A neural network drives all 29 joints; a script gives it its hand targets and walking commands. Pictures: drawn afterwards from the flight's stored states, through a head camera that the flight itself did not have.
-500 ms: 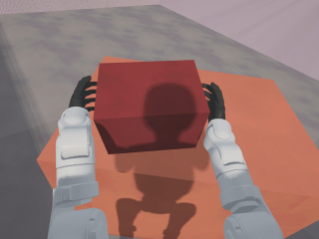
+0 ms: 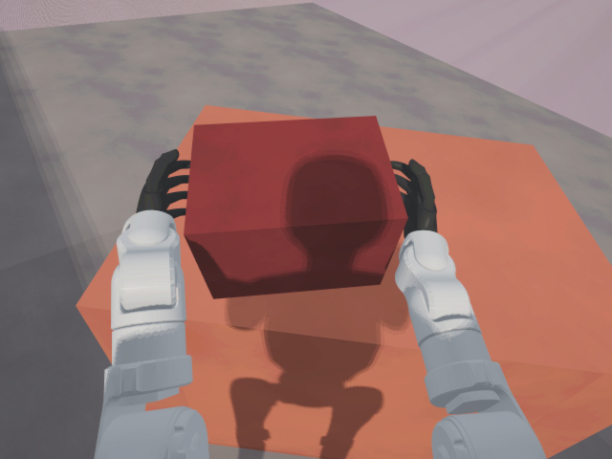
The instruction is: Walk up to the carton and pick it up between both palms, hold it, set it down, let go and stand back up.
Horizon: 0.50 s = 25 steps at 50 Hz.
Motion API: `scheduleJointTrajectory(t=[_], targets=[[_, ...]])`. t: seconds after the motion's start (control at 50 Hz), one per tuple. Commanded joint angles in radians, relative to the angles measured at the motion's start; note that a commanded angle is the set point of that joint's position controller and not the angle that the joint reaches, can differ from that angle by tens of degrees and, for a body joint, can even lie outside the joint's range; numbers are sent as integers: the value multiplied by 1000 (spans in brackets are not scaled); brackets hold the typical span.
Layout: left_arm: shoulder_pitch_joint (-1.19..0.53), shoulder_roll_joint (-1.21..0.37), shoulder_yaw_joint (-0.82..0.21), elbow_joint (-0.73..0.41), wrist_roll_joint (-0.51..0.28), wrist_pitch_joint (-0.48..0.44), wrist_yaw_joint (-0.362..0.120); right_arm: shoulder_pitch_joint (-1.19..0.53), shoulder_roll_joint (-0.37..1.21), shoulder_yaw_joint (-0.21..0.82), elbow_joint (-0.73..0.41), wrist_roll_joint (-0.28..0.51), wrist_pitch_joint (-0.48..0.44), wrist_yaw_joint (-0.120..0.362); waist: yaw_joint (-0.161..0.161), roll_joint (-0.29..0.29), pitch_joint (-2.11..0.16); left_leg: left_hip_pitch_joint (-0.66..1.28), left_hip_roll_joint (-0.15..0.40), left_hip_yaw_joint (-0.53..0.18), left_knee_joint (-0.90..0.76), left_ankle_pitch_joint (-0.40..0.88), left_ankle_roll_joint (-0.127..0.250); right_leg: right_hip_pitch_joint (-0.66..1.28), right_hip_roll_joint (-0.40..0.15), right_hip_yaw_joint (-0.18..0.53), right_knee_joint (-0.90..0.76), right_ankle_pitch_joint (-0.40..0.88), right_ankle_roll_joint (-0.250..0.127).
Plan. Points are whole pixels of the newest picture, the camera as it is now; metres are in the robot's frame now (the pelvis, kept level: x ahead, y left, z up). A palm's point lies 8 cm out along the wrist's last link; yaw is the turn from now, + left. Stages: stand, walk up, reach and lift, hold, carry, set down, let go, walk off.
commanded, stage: hold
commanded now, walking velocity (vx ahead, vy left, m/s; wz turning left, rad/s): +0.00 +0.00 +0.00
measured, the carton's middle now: (292, 209) +0.40 +0.00 +0.14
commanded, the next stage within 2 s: none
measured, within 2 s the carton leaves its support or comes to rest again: neither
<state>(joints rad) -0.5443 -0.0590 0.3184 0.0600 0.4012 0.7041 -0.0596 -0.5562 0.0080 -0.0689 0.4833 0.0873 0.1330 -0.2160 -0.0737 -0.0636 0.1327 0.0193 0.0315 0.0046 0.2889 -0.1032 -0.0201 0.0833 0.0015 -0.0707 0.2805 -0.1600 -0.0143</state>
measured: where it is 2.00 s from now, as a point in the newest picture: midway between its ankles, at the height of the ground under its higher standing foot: outside the picture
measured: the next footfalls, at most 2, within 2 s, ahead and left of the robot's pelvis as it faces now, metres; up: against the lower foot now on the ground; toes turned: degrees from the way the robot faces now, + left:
none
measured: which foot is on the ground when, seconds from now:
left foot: down 0.00-1.00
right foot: down 0.00-1.00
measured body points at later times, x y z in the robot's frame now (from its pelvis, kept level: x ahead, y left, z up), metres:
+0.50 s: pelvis +0.01 +0.00 +0.00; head -0.03 +0.03 +0.45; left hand +0.37 +0.17 +0.17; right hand +0.37 -0.16 +0.17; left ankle +0.05 +0.13 -0.75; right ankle +0.01 -0.11 -0.75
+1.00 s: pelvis +0.01 +0.00 +0.00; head -0.04 +0.03 +0.45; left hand +0.37 +0.16 +0.18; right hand +0.36 -0.16 +0.17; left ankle +0.05 +0.13 -0.75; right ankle +0.01 -0.11 -0.75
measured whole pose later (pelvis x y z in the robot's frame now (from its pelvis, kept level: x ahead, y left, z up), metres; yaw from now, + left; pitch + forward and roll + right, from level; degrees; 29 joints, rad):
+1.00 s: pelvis +0.01 +0.00 +0.00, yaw +0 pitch -13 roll +0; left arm -0.54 -0.06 0.32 0.04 0.43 0.73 -0.07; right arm -0.55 0.00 -0.04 0.47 0.10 0.16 -0.23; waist -0.09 -0.07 0.12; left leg 0.05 0.03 0.01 0.29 -0.12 -0.02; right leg 0.11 0.00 -0.07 0.28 -0.17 -0.01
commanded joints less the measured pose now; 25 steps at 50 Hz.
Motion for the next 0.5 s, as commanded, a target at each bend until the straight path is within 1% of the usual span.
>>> scheduleJointTrajectory(t=[0.0, 0.02, 0.04, 0.06, 0.08, 0.1, 0.12, 0.14, 0.16, 0.18, 0.2, 0.22, 0.24, 0.26, 0.28, 0.3, 0.32, 0.34, 0.36, 0.38, 0.4, 0.42, 0.44, 0.46, 0.48], targets=[[-620, -357, -433, -126, -147, -88, -154, -741, 380, 361, -267, 23, -60, 162, -15, 41, -438, 195, -50, 79, 0, 146, 30, -24, 28, -63, -62, 100, 44], [-631, -350, -414, -109, -140, -83, -158, -736, 379, 333, -237, 7, -53, 163, -10, 49, -397, 170, -51, 81, -19, 91, 34, -47, 19, -61, -71, 43, 39], [-642, -358, -414, -99, -135, -78, -162, -732, 382, 317, -218, 1, -50, 168, -12, 55, -372, 144, -49, 90, -37, 36, 36, -55, 13, -56, -74, -8, 42], [-648, -354, -401, -111, -138, -77, -164, -731, 391, 312, -214, 0, -50, 173, -6, 39, -369, 116, -49, 91, -49, 10, 46, -51, 10, -56, -77, -16, 39], [-664, -376, -423, -125, -157, -80, -165, -752, 408, 320, -246, 14, -58, 176, -13, 65, -416, 110, -47, 81, -37, 40, 45, -33, 8, -48, -62, 19, 39], [-656, -378, -425, -140, -160, -84, -160, -739, 404, 330, -247, 20, -60, 175, -10, 64, -433, 120, -48, 79, -33, 78, 45, -15, 12, -53, -59, 55, 37], [-660, -371, -424, -104, -150, -80, -161, -756, 396, 320, -255, 8, -61, 171, -14, 68, -427, 131, -55, 90, -29, 89, 39, -15, 11, -56, -61, 61, 43], [-663, -377, -433, -121, -159, -84, -160, -775, 405, 332, -280, 23, -65, 169, -18, 65, -453, 150, -56, 85, -17, 114, 33, -15, 17, -59, -57, 83, 50], [-659, -378, -430, -117, -155, -82, -159, -775, 406, 336, -276, 21, -63, 167, -9, 66, -457, 168, -55, 90, -11, 135, 36, -11, 13, -59, -60, 95, 47], [-645, -379, -431, -129, -153, -80, -159, -785, 410, 351, -295, 35, -62, 164, -10, 61, -457, 173, -60, 83, -4, 150, 33, -13, 15, -58, -55, 131, 52], [-622, -379, -435, -121, -145, -76, -162, -763, 405, 356, -295, 34, -59, 157, -23, 56, -447, 194, -56, 84, 3, 160, 28, -6, 16, -57, -51, 150, 53], [-624, -362, -424, -127, -141, -72, -165, -757, 395, 357, -287, 45, -58, 153, -19, 59, -454, 183, -61, 82, 12, 173, 27, 12, 17, -56, -49, 169, 57], [-598, -370, -426, -142, -141, -70, -169, -744, 397, 379, -304, 53, -55, 145, -17, 61, -464, 192, -64, 83, 19, 230, 23, 40, 16, -52, -41, 235, 59], [-580, -362, -437, -170, -144, -68, -171, -726, 392, 400, -322, 71, -55, 137, -22, 68, -479, 210, -64, 74, 35, 280, 19, 61, 22, -55, -31, 295, 67], [-580, -358, -430, -169, -139, -65, -173, -712, 385, 401, -301, 73, -44, 132, -23, 64, -447, 215, -64, 78, 33, 274, 14, 63, 24, -54, -34, 289, 67], [-573, -358, -424, -157, -138, -62, -180, -721, 377, 402, -307, 84, -36, 129, -24, 58, -427, 190, -68, 72, 30, 262, 19, 63, 24, -49, -37, 277, 66], [-571, -366, -432, -183, -144, -58, -181, -728, 382, 414, -343, 91, -33, 129, -19, 63, -427, 191, -63, 66, 24, 268, 17, 63, 23, -47, -37, 279, 62], [-565, -367, -441, -203, -144, -57, -179, -694, 375, 409, -323, 93, -28, 129, -25, 77, -430, 199, -64, 64, 30, 292, 9, 55, 28, -52, -37, 281, 52], [-567, -369, -435, -199, -138, -53, -178, -709, 365, 412, -347, 100, -28, 131, -21, 85, -429, 200, -63, 67, 33, 306, 2, 37, 31, -59, -39, 269, 51], [-558, -378, -440, -200, -145, -55, -175, -714, 365, 423, -348, 114, -27, 133, -12, 84, -425, 211, -61, 64, 34, 298, 4, 24, 30, -57, -41, 244, 50], [-565, -360, -444, -211, -140, -56, -175, -712, 368, 423, -356, 108, -28, 133, -15, 79, -417, 217, -61, 64, 37, 311, 6, 17, 33, -60, -48, 248, 47], [-543, -361, -440, -218, -139, -52, -174, -693, 364, 425, -356, 113, -26, 133, -8, 89, -412, 220, -58, 65, 39, 329, -2, 11, 36, -66, -46, 254, 47], [-559, -382, -461, -249, -154, -55, -173, -704, 363, 429, -380, 115, -29, 134, -17, 105, -435, 240, -56, 59, 44, 336, -12, 13, 38, -66, -46, 252, 40], [-565, -366, -468, -231, -148, -52, -173, -706, 357, 424, -376, 109, -25, 133, -24, 97, -425, 233, -54, 60, 47, 328, -6, 9, 35, -62, -48, 243, 41], [-553, -365, -461, -212, -147, -52, -173, -696, 349, 415, -364, 101, -19, 134, -22, 91, -395, 216, -53, 68, 28, 274, -5, 0, 34, -61, -57, 196, 38]])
